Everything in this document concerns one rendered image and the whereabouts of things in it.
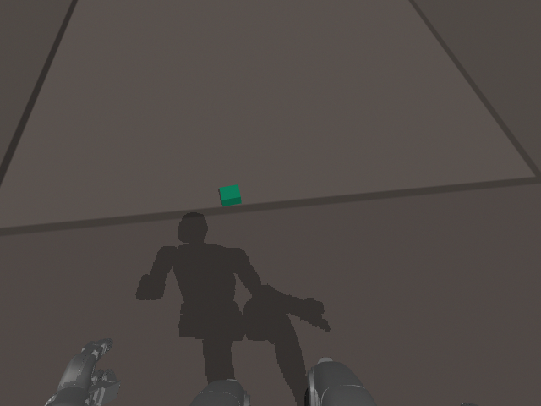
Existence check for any left robot arm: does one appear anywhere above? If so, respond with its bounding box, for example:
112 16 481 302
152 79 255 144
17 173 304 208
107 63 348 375
45 387 90 406

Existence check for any left robot hand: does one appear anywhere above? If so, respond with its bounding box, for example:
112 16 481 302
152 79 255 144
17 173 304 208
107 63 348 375
57 338 121 406

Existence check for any small box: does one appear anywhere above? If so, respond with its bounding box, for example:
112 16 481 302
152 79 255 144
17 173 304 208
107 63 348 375
220 184 242 206

